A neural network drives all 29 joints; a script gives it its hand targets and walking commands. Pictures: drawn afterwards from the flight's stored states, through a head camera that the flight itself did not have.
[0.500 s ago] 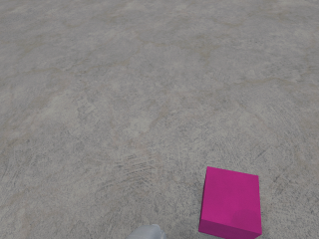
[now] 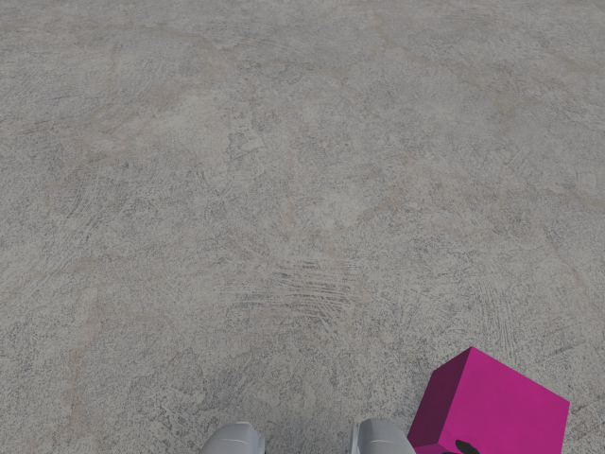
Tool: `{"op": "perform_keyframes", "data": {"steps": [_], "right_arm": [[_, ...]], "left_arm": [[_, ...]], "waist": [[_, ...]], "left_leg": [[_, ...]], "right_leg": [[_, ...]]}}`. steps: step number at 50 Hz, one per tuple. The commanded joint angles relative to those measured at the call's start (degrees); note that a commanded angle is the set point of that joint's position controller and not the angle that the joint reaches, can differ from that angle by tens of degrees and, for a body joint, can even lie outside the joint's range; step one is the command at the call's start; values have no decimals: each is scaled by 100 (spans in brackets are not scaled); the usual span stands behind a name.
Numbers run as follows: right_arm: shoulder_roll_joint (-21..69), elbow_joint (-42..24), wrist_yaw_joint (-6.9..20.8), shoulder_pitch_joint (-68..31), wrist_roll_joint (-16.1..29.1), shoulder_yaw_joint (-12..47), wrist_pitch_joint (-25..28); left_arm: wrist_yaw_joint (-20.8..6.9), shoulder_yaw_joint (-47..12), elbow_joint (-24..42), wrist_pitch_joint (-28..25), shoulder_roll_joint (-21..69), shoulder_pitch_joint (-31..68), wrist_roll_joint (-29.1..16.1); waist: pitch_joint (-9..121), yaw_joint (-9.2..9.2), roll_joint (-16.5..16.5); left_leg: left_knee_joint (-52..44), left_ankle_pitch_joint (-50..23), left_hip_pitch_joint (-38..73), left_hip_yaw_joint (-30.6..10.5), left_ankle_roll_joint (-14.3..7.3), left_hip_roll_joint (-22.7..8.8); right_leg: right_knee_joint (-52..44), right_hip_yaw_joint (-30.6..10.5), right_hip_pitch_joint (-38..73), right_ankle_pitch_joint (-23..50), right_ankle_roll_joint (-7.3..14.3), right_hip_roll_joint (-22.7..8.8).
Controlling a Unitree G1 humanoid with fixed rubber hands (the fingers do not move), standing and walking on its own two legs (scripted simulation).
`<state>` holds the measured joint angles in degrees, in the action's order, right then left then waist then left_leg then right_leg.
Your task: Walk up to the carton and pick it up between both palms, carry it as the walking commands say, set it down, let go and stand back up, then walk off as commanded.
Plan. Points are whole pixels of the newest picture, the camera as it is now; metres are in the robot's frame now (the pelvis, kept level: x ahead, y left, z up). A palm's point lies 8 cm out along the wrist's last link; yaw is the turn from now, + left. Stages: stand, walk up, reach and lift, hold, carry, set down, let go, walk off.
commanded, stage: walk off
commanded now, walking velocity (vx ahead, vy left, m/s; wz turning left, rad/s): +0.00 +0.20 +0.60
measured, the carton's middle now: (478, 428) +0.22 -0.49 -0.61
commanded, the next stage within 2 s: stand in 1.34 s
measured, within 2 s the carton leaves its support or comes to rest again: neither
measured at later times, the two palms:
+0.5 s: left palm out of the picture -0.04 +0.35 -0.09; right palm (399, 450) +0.13 -0.13 -0.14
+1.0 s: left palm out of the picture -0.06 +0.48 -0.11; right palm (268, 436) +0.15 +0.05 -0.15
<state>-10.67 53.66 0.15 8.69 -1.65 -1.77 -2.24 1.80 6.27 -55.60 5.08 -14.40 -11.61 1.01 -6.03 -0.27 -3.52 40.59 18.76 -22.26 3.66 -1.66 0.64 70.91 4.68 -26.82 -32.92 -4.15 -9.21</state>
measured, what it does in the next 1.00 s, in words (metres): steps to the left, turning left: right foot, then left foot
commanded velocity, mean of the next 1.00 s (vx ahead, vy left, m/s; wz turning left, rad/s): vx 0.00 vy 0.20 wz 0.60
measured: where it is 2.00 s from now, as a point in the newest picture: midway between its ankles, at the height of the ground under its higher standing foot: outside the picture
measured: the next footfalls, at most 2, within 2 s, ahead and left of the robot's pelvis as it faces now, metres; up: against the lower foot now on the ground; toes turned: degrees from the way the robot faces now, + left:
right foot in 0.20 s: +0.08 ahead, -0.04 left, +0.00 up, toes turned +0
left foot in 0.62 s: +0.00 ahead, +0.32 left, +0.00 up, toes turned +29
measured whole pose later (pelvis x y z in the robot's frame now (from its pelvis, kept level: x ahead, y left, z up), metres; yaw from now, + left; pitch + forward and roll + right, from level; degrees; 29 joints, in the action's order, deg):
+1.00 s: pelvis -0.02 +0.23 +0.00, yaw +34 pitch -1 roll +2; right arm -13.3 53.2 0.3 12.5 -1.5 -2.2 -3.4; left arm 3.7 2.9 -54.7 2.6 -7.8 -5.2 -0.5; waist -5.0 2.7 2.7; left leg 35.8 15.7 -19.3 -0.4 -5.6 9.0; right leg 40.1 5.7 -19.9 -19.3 0.9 -1.7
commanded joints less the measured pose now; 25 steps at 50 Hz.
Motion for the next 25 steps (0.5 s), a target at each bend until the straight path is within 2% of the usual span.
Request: {"op": "perform_keyframes", "data": {"steps": [1, 4, 6, 7, 8, 9, 10, 11, 12, 13, 14, 15, 16, 17, 18, 22, 25], "right_arm": [[-1173, -320, -192, 417, -50, -309, 41], [-969, -292, -161, 629, -52, -233, 2], [-955, -329, -111, 521, -62, -203, -25], [-957, -354, -78, 442, -62, -192, -41], [-966, -390, -45, 347, -29, -189, -64], [-981, -445, -32, 243, 60, -190, -85], [-714, -511, -27, 333, 180, -140, -90], [-527, -477, -50, 622, 112, -162, -113], [-1042, -493, -23, 420, -46, -268, -178], [-1261, -483, 70, 198, -73, -334, -230], [-1410, -412, 150, 186, -149, -419, -253], [-1342, -374, 197, 222, -170, -444, -245], [-1310, -246, 230, 459, -163, -468, -244], [-1162, -215, 277, 605, -144, -441, -265], [-992, -202, 305, 639, -74, -400, -278], [-550, -386, 305, 205, 176, -281, -205], [-330, -438, 336, 170, 218, -204, -122]], "left_arm": [[154, 13, 451, -207, -285, -104, -22], [256, -64, 407, -218, -165, -76, -90], [311, -124, 325, -231, -98, -280, -149], [329, -137, 275, -236, -100, -394, -167], [345, -139, 199, -247, -131, -567, -161], [348, -115, 106, -279, -253, -866, -142], [359, -9, 43, -339, -716, -1269, -30], [348, 121, 141, -287, -1401, -943, 0], [362, 149, 286, -217, -1359, -384, -14], [320, 61, 496, -261, -946, 348, 66], [248, -42, 538, -320, -463, 239, 25], [261, -118, 516, -373, -192, 101, 14], [285, -116, 546, -405, -316, 147, -4], [295, -52, 508, -442, -534, 204, -59], [258, 7, 484, -447, -628, 203, -76], [119, 104, 367, -465, -647, -90, -15], [38, 225, 305, -456, -912, -49, 52]], "waist": [[1135, 166, 1746], [995, 161, 1606], [1051, 62, 1461], [1046, -19, 1374], [1036, -139, 1131], [1058, -363, 747], [1220, -561, -468], [1052, -257, -1813], [660, -227, -1273], [252, -91, -1186], [19, -68, -740], [161, -21, -742], [407, 107, -588], [484, 179, -742], [508, 187, -734], [457, 6, -1126], [501, 7, -1439]], "left_leg": [[-1646, -3766, 1163, -1674, -1067, -1244], [-1672, -3971, 1071, -2114, -1269, -1275], [-1663, -3898, 869, -2277, -1237, -1197], [-1689, -3639, 645, -2332, -1138, -1116], [-1627, -3176, 326, -2362, -998, -984], [-1345, -2333, -282, -2275, -737, -758], [-167, -433, -1385, -1691, -239, -79], [1612, 1462, -2114, -983, 220, 611], [2712, 1145, -1833, -976, 219, 140], [3236, 914, -1632, -793, 240, -97], [3230, 559, -1509, -991, 329, -260], [3247, 469, -1628, -1022, 425, -260], [3382, 368, -1566, -986, 502, -250], [3454, 249, -1542, -818, 605, -239], [3356, 130, -1502, -640, 726, -249], [2050, -360, -1147, -278, 880, -490], [821, -147, -603, -40, 827, -606]], "right_leg": [[-647, 2, -294, 399, 113, 236], [-1617, -24, 79, 344, 281, 458], [-2345, -55, 612, 600, 373, 602], [-2792, -64, 984, 804, 372, 648], [-3385, -48, 1498, 1258, 358, 710], [-4238, -77, 2355, 1948, 361, 606], [-5488, -1352, 3433, 1904, 637, -754], [-5841, -2879, 3245, 2415, 1132, -2641], [-5950, -2725, 2148, 2549, 1793, -2725], [-5874, -2395, 1519, 2923, 1912, -2483], [-5787, -1727, 1407, 3185, 1623, -1947], [-5564, -1311, 1623, 3504, 1386, -1709], [-5342, -824, 1812, 3689, 1199, -1469], [-5331, -562, 1891, 3750, 1164, -1466], [-5327, -323, 1953, 3750, 1124, -1401], [-5308, 170, 1778, 3143, 978, -1169], [-5177, 412, 1764, 2811, 926, -1182]]}}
